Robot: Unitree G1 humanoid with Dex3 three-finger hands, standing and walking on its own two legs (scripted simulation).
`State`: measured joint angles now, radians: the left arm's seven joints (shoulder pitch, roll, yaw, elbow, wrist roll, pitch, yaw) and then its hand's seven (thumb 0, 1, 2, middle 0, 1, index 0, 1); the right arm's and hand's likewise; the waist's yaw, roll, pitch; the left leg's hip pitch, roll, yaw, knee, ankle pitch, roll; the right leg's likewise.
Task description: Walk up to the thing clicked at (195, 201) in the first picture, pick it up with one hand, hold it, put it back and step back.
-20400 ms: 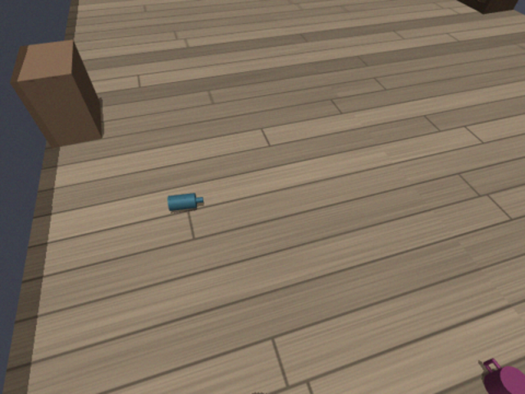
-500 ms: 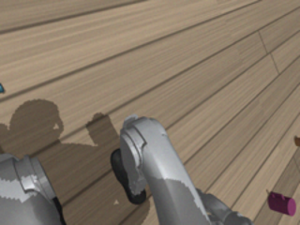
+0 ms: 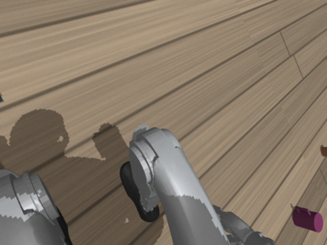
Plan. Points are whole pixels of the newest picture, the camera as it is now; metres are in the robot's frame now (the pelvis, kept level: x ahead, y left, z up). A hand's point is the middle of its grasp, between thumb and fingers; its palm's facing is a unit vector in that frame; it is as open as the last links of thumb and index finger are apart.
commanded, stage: close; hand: left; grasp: from above
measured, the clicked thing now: out of the picture +0.46 +0.29 -0.27
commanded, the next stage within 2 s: settle in 0.12 s
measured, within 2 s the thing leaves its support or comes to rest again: leaves its support in 0.50 s
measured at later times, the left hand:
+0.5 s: hand out of the picture +0.44 +0.31 -0.25, palm faces -0.43 -0.13 -0.89, open 10.0 cm
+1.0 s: hand out of the picture +0.43 +0.32 -0.15, palm faces -0.45 -0.10 -0.89, open 10.0 cm
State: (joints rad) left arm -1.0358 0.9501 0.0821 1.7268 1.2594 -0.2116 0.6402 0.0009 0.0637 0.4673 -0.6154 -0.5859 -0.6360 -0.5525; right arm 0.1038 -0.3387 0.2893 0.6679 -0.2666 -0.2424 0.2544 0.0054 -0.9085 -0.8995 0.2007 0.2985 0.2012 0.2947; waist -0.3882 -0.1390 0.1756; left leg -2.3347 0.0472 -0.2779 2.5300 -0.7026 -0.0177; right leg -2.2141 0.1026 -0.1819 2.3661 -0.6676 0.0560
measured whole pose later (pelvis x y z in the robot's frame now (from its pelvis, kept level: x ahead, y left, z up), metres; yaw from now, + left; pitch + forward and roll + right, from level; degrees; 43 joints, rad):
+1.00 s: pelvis +0.00 -0.01 +0.02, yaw +5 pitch +33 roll -9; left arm -0.93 0.69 -0.01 1.35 1.18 -0.11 0.34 0.00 0.00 0.40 -0.78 -0.41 -0.80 -0.38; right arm 0.13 -0.29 0.12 0.68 -0.14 -0.11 0.20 0.01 -0.92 -0.90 0.20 0.30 0.20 0.29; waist -0.25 -0.01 -0.03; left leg -2.33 0.03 -0.18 2.41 -0.67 -0.01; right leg -2.22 0.06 -0.11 2.32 -0.68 0.04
